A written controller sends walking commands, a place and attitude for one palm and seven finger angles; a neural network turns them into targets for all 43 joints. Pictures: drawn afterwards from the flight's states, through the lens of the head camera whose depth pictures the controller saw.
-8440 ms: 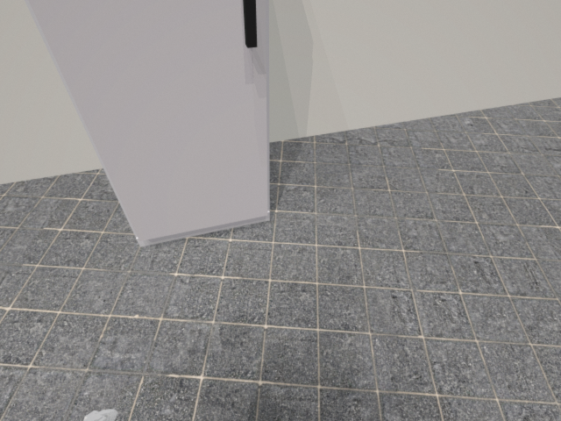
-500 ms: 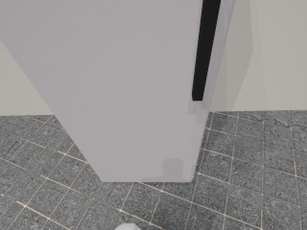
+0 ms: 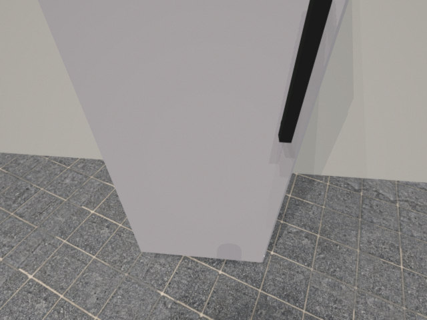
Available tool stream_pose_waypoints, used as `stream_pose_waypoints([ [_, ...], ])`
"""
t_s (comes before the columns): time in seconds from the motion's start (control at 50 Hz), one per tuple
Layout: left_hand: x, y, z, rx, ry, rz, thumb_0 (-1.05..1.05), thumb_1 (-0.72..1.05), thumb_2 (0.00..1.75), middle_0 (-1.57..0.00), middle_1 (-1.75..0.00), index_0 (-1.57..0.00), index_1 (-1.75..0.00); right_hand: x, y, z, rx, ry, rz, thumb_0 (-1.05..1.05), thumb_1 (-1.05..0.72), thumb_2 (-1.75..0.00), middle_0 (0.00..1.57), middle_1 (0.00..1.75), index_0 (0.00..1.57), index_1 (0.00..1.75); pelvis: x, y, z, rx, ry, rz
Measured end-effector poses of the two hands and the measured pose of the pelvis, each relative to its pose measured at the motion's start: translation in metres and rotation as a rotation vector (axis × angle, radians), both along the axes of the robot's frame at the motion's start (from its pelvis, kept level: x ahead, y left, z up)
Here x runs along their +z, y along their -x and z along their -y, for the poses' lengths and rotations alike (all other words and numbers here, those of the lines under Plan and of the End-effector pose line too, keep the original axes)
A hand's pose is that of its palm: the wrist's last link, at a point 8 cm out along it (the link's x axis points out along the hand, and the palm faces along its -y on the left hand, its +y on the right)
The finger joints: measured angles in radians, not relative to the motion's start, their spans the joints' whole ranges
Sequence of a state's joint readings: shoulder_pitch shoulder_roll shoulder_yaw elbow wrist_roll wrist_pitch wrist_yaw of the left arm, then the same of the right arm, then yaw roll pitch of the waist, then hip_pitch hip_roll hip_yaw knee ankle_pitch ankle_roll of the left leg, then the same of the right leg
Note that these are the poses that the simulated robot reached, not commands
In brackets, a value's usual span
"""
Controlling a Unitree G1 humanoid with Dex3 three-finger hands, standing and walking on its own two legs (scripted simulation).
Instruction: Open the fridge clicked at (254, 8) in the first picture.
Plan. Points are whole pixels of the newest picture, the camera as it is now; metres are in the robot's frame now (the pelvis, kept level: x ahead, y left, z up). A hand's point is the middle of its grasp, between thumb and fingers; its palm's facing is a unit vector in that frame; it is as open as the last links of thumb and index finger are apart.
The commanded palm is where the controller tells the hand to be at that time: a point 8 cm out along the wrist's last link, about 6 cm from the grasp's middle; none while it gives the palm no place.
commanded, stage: come to a stop and stand still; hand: right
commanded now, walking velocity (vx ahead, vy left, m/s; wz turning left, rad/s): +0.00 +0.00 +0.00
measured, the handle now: (300, 64) +0.52 -0.12 +0.26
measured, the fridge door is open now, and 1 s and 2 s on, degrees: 0 0 0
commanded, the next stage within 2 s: look again from close up in 0.42 s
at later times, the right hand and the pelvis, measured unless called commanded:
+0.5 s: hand out of the picture -0.07 -0.15 -0.18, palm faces +0.05 +0.98 -0.17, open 7.3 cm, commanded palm none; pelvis -0.01 +0.00 +0.00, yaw +0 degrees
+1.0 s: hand out of the picture -0.02 -0.20 -0.19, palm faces +0.06 +0.98 -0.17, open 7.3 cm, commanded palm none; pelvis -0.02 -0.02 -0.01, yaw -2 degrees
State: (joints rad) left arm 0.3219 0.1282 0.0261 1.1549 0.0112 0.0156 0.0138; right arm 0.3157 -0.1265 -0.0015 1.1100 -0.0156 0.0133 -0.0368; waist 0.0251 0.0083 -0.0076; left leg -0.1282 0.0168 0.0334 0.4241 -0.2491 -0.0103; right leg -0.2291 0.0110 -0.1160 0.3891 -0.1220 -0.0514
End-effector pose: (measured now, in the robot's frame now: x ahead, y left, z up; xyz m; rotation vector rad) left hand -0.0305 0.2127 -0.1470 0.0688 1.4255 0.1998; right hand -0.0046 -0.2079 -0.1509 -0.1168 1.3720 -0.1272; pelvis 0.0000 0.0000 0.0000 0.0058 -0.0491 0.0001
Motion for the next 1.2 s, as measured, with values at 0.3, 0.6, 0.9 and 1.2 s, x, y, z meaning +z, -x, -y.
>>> stream_pose_waypoints([
  [0.3, 0.000, 0.037, 0.007, 0.012, 0.012, -0.081, 0.00, 0.91, 0.90, -0.20, -0.30, -0.20, -0.30, 0.000, 0.057, -0.004, -0.049, -0.004, -0.113, 0.00, -0.91, -0.90, 0.20, 0.30, 0.20, 0.30, -0.001, 0.013, -0.002, -0.006, -0.001, -0.024],
  [0.6, -0.003, -0.022, -0.003, -0.079, -0.030, 0.097, 0.02, 0.93, 0.90, -0.20, -0.30, -0.20, -0.30, -0.009, 0.056, 0.000, -0.053, 0.000, -0.060, 0.00, -0.91, -0.90, 0.20, 0.30, 0.20, 0.30, -0.010, 0.011, 0.005, -0.024, -0.028, -0.002],
  [0.9, 0.014, -0.056, -0.003, -0.123, -0.084, 0.218, 0.01, 0.92, 0.90, -0.20, -0.30, -0.20, -0.30, -0.008, 0.007, 0.030, -0.026, 0.016, 0.122, 0.00, -0.91, -0.90, 0.20, 0.30, 0.20, 0.30, -0.010, 0.017, 0.017, -0.026, -0.029, -0.011],
  [1.2, 0.015, -0.036, 0.000, -0.130, -0.088, 0.156, 0.01, 0.91, 0.90, -0.20, -0.30, -0.20, -0.30, -0.007, 0.058, 0.046, -0.043, 0.026, 0.006, 0.00, -0.91, -0.90, 0.20, 0.30, 0.20, 0.30, -0.007, 0.030, 0.025, -0.034, -0.033, -0.013],
])
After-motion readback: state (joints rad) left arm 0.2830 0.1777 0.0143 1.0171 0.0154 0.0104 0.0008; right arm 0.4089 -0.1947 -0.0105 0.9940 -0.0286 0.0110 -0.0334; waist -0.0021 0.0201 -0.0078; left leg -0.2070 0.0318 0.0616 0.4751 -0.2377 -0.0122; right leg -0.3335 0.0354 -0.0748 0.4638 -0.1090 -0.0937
